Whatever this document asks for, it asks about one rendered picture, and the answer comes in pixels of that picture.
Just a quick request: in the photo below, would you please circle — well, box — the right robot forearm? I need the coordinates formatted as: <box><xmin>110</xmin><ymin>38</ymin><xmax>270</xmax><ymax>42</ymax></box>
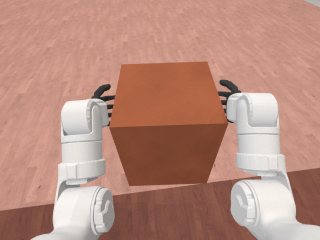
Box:
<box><xmin>226</xmin><ymin>92</ymin><xmax>296</xmax><ymax>216</ymax></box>

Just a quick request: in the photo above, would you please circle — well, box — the carton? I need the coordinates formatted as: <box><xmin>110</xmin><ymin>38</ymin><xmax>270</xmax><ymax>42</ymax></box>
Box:
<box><xmin>109</xmin><ymin>61</ymin><xmax>229</xmax><ymax>186</ymax></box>

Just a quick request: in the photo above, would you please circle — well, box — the right robot hand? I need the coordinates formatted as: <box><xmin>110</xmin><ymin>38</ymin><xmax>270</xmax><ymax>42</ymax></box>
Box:
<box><xmin>218</xmin><ymin>79</ymin><xmax>241</xmax><ymax>123</ymax></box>

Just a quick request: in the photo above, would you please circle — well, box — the right robot upper arm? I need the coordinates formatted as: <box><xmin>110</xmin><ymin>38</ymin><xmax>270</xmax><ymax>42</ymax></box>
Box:
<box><xmin>230</xmin><ymin>179</ymin><xmax>320</xmax><ymax>240</ymax></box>

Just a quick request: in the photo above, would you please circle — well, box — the left robot upper arm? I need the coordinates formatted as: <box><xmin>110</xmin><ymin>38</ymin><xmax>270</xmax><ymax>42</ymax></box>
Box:
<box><xmin>31</xmin><ymin>186</ymin><xmax>115</xmax><ymax>240</ymax></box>

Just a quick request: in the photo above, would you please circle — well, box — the left robot hand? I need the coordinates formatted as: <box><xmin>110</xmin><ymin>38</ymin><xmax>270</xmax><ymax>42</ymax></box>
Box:
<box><xmin>91</xmin><ymin>84</ymin><xmax>116</xmax><ymax>127</ymax></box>

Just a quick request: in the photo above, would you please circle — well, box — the left robot forearm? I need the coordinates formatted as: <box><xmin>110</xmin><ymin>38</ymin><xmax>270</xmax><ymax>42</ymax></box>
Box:
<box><xmin>52</xmin><ymin>98</ymin><xmax>109</xmax><ymax>227</ymax></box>

